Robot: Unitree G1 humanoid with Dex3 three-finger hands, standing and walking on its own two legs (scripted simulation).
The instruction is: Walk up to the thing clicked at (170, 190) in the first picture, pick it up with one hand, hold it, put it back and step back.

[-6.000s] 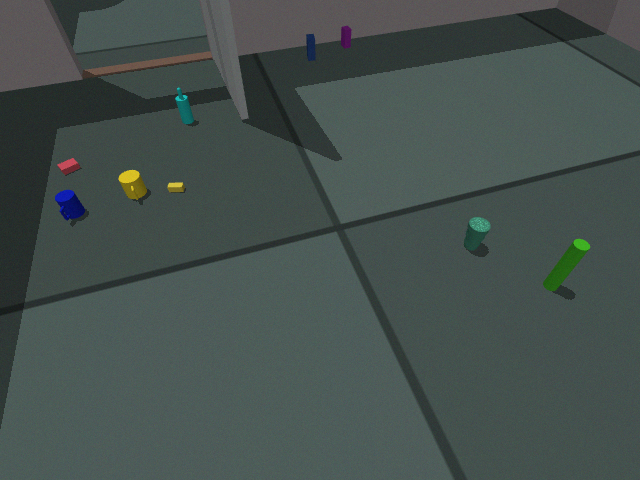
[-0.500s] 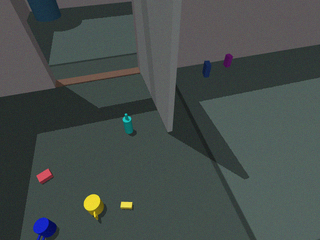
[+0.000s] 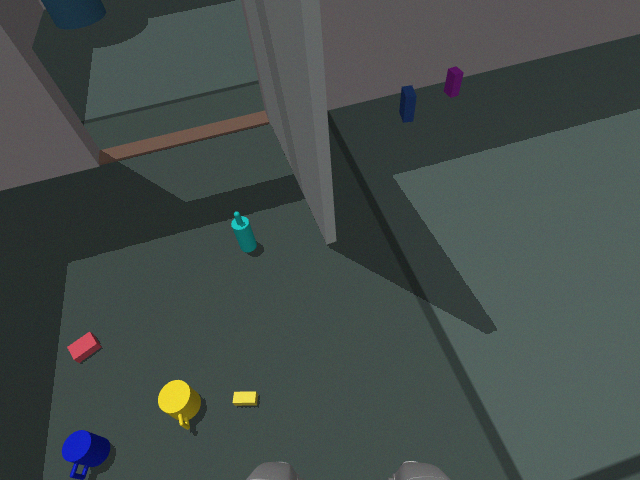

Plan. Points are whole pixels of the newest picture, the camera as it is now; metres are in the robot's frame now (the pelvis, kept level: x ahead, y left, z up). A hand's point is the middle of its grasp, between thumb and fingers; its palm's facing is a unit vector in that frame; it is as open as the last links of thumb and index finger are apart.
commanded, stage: walk up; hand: left
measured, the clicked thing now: (245, 398) +0.42 +0.30 -0.74
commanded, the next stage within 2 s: none
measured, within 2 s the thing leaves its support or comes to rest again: neither
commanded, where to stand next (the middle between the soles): +0.03 +0.04 m, yaw +2 degrees
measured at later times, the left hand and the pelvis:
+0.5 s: hand out of the picture -0.02 +0.41 -0.15, palm faces +0.16 -0.83 -0.54, open 7.4 cm; pelvis -0.02 +0.08 -0.03, yaw +9 degrees
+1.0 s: hand out of the picture +0.10 +0.28 -0.17, palm faces -0.04 -0.92 -0.40, open 7.4 cm; pelvis +0.00 +0.01 -0.03, yaw +3 degrees
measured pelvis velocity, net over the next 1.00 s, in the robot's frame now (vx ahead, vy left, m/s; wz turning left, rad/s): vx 0.00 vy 0.01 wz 0.04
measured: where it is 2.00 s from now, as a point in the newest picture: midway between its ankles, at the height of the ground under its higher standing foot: outside the picture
